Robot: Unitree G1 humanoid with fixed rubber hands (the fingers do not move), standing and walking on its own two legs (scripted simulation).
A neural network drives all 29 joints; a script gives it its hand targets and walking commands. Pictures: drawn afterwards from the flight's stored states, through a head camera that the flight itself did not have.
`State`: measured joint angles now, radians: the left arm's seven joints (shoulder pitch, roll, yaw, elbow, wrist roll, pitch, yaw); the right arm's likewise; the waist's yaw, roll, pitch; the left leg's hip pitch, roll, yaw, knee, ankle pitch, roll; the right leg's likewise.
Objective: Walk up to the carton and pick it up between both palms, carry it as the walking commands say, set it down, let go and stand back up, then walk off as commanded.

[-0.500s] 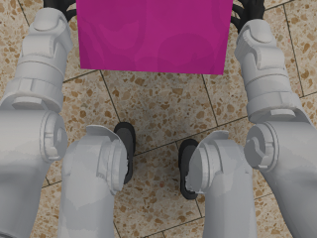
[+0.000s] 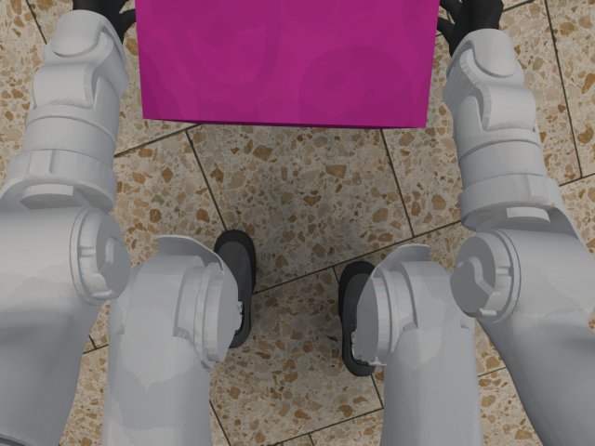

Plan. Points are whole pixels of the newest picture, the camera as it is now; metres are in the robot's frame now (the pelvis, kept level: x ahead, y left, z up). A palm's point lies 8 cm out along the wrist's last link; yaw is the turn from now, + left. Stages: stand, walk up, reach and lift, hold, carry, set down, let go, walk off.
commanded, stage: set down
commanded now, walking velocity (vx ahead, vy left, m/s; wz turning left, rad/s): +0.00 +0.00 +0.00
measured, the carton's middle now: (288, 35) +0.55 +0.05 -0.24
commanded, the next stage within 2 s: none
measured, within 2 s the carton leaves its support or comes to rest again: neither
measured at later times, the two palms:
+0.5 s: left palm (103, 13) +0.53 +0.24 -0.16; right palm (470, 27) +0.55 -0.14 -0.15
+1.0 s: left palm (89, 58) +0.49 +0.26 -0.18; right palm (474, 67) +0.52 -0.16 -0.18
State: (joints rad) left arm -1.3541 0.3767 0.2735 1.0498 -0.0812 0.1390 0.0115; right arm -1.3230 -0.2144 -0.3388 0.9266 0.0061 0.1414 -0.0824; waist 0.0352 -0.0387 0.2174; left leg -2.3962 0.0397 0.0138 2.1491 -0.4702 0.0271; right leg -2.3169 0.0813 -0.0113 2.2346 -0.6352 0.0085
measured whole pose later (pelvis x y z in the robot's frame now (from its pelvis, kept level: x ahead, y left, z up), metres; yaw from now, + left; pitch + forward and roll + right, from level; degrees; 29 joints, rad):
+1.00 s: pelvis -0.01 +0.00 +0.00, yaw +1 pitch +36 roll +0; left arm -1.30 0.47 0.14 1.15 -0.26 0.01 0.04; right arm -1.30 -0.34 -0.08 1.05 0.23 0.05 -0.11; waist 0.02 -0.03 0.34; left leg -2.34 0.03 0.02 2.17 -0.46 0.02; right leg -2.26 0.08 -0.01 2.27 -0.64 0.01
